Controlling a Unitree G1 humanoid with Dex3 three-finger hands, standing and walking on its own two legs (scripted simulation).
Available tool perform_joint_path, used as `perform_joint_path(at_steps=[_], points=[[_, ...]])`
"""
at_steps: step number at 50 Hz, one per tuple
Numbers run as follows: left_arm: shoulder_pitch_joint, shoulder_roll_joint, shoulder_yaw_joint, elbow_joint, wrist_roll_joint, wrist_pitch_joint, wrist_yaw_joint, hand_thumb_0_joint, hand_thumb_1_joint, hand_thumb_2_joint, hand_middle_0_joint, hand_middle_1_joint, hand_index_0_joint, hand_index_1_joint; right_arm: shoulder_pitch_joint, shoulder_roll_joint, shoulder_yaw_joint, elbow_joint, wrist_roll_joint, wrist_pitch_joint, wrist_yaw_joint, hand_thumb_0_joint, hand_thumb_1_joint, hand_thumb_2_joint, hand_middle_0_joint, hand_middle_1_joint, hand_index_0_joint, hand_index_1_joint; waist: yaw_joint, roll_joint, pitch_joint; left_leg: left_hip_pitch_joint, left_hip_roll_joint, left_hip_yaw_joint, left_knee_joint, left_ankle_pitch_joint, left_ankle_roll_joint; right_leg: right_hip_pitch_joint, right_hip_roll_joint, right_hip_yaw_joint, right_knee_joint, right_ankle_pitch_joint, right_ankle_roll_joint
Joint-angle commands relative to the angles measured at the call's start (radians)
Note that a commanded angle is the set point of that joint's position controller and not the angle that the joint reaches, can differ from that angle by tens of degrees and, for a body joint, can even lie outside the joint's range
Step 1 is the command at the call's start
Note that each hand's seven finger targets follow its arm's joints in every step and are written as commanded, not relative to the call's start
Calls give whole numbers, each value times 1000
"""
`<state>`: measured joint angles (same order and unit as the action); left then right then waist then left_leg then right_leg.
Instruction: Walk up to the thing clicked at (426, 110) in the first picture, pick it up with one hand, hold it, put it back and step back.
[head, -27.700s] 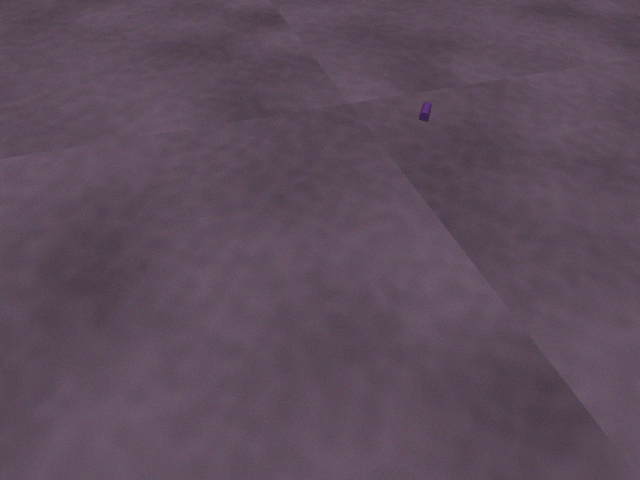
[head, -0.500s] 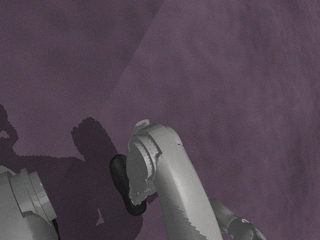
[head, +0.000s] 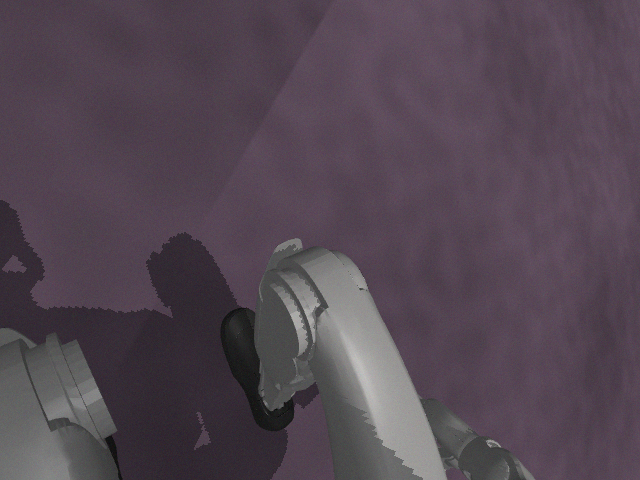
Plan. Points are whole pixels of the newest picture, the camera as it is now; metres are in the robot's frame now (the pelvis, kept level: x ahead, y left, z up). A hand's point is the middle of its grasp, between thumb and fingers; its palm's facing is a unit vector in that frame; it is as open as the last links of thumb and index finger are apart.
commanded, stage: close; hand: left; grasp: from above
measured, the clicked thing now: out of the picture +0.45 +0.39 -0.28
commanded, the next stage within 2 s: settle in 0.08 s
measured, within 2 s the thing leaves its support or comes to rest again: leaves its support in 0.44 s
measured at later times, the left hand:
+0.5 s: hand out of the picture +0.44 +0.39 -0.24, palm faces -0.42 -0.15 -0.90, open 8.1 cm
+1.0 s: hand out of the picture +0.43 +0.40 -0.15, palm faces -0.47 -0.13 -0.87, open 8.0 cm
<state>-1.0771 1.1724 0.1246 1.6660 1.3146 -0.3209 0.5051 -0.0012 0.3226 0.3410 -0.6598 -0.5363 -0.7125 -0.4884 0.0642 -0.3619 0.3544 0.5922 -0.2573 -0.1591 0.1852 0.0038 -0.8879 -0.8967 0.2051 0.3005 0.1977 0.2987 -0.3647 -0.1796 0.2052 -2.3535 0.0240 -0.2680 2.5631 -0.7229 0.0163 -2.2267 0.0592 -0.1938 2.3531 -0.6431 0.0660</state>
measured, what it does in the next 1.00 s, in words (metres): stands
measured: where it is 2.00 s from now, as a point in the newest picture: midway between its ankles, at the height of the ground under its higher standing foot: (190, 436)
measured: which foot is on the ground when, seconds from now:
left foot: down 0.00-1.00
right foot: down 0.00-1.00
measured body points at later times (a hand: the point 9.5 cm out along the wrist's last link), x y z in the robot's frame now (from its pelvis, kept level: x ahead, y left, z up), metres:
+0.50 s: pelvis +0.00 +0.00 +0.00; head +0.27 +0.15 +0.32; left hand +0.46 +0.39 -0.19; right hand +0.09 -0.25 -0.05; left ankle +0.06 +0.12 -0.27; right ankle +0.12 -0.12 -0.27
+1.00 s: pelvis +0.00 +0.00 +0.02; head +0.25 +0.13 +0.37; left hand +0.45 +0.40 -0.10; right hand +0.11 -0.26 -0.06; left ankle +0.06 +0.12 -0.27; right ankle +0.12 -0.12 -0.27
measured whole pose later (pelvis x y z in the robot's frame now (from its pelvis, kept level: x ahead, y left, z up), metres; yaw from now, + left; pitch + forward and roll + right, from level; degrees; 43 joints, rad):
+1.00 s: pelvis +0.00 +0.00 +0.02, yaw +4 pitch +33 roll -13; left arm -0.96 0.94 0.11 1.28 1.22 -0.25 0.19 0.01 0.33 0.09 -0.89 -0.26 -0.93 -0.21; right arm 0.14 -0.33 0.17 0.60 -0.14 -0.03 0.17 0.00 -0.90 -0.90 0.21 0.30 0.20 0.30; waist -0.25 -0.03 0.04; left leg -2.36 0.00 -0.18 2.45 -0.68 0.02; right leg -2.24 0.02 -0.13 2.31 -0.65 0.05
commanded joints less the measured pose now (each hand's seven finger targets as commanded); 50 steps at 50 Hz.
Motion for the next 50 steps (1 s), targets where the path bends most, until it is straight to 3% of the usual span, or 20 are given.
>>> perform_joint_path(at_steps=[1, 7, 8, 10, 11, 19, 20, 24, 28, 31, 35, 39, 44, 47, 48, 50], points=[[-196, 262, 17, -114, -11, 4, 45, 0, 407, 311, -732, -477, -776, -431, 191, -334, -104, 27, 8, 6, -11, 0, -882, -894, 200, 300, 200, 300, -38, 613, -680, 558, 38, 80, -271, 302, -17, 348, 35, -87, -163, 263, -80], [-225, 243, 10, -128, -18, 9, 57, 0, 510, 324, -804, -481, -850, -432, 181, -335, -113, 29, 13, 1, -8, 0, -882, -893, 200, 300, 200, 300, -35, 613, -655, 523, 36, 81, -277, 279, -19, 321, 35, -92, -157, 253, -84], [-214, 263, 29, -109, -20, 11, 62, 0, 530, 315, -821, -474, -868, -425, 180, -341, -111, 31, 8, 1, -9, 0, -883, -894, 200, 300, 200, 300, -32, 617, -656, 524, 34, 78, -284, 271, -21, 319, 34, -98, -159, 245, -85], [-241, 256, 15, -149, -18, 8, 56, 0, 529, 324, -871, -499, -924, -446, 178, -340, -113, 29, 10, -3, -8, 0, -902, -898, 200, 300, 200, 300, -32, 638, -658, 537, 36, 77, -280, 277, -22, 307, 32, -96, -155, 249, -85], [-198, 262, 32, -91, -18, 17, 58, 0, 559, 340, -892, -493, -944, -442, 172, -344, -115, 27, 10, -2, -9, 0, -899, -897, 200, 300, 200, 300, -29, 621, -662, 543, 36, 71, -285, 270, -24, 304, 29, -97, -152, 240, -86], [-244, 255, 31, -246, -31, 40, 31, 0, 685, 316, -989, -456, -1044, -402, 198, -326, -136, 31, 23, -6, 0, 0, -898, -896, 200, 300, 200, 300, -9, 681, -745, 584, 33, 91, -283, 311, -23, 315, 27, -80, -148, 274, -87], [-218, 267, 51, -247, -33, 47, 29, 0, 685, 341, -1002, -454, -1051, -406, 187, -327, -141, 24, 26, -5, -2, 0, -898, -897, 200, 300, 200, 300, 2, 685, -775, 594, 33, 99, -278, 332, -22, 344, 30, -76, -156, 287, -87], [-201, 247, 66, -323, -55, 59, 9, 0, 717, 297, -1011, -435, -1067, -379, 215, -316, -158, 32, 31, 6, 3, 0, -896, -896, 200, 300, 200, 300, 20, 706, -801, 584, 24, 117, -288, 350, -23, 356, 25, -68, -166, 300, -93], [-190, 228, 74, -398, -69, 76, -43, 0, 717, 302, -1020, -423, -1070, -373, 220, -311, -190, 28, 51, 19, 8, 0, -897, -897, 200, 300, 200, 300, 48, 733, -838, 626, 24, 111, -302, 374, -29, 304, 18, -62, -159, 288, -102], [-167, 181, 65, -446, -85, 83, -78, 0, 773, 325, -1068, -414, -1117, -366, 225, -291, -211, 21, 66, 35, 15, 0, -894, -895, 200, 299, 200, 299, 65, 724, -860, 592, 18, 123, -324, 319, -22, 311, 16, -48, -167, 258, -104], [-171, 104, 41, -452, -105, 94, -140, 0, 821, 303, -1106, -380, -1154, -333, 254, -286, -243, 27, 83, 60, 14, 0, -892, -894, 200, 299, 200, 299, 52, 663, -821, 561, 9, 123, -343, 285, -17, 267, 8, -43, -187, 235, -103], [-177, 53, 8, -463, -108, 95, -197, 0, 775, 275, -1083, -359, -1129, -314, 270, -272, -257, 24, 104, 89, 4, 0, -894, -896, 200, 299, 200, 299, 55, 603, -807, 533, 1, 121, -365, 245, -10, 257, 3, -36, -204, 206, -104], [-196, 50, 10, -518, -118, 78, -254, 0, 780, 258, -1104, -331, -1144, -292, 283, -262, -275, 24, 119, 120, -18, 0, -899, -898, 200, 300, 200, 300, 69, 556, -824, 514, -11, 147, -367, 236, -3, 294, -5, -15, -237, 197, -104], [-220, 75, 34, -596, -114, 64, -269, 0, 777, 289, -1114, -314, -1145, -285, 290, -253, -283, 16, 126, 138, -32, 0, -897, -897, 200, 300, 200, 300, 96, 597, -910, 594, -11, 148, -375, 302, -10, 304, -8, -8, -229, 232, -108], [-220, 72, 35, -590, -114, 61, -273, 0, 788, 283, -1114, -323, -1149, -289, 295, -258, -286, 13, 126, 142, -35, 0, -898, -897, 200, 300, 200, 300, 87, 607, -902, 605, -14, 144, -371, 321, -12, 296, -11, -9, -229, 242, -111], [-226, 98, 58, -621, -111, 53, -272, 0, 807, 290, -1126, -321, -1160, -288, 295, -254, -288, 11, 128, 155, -44, 0, -896, -896, 200, 300, 200, 300, 103, 618, -943, 615, -18, 151, -381, 331, -12, 307, -10, -7, -231, 247, -112]])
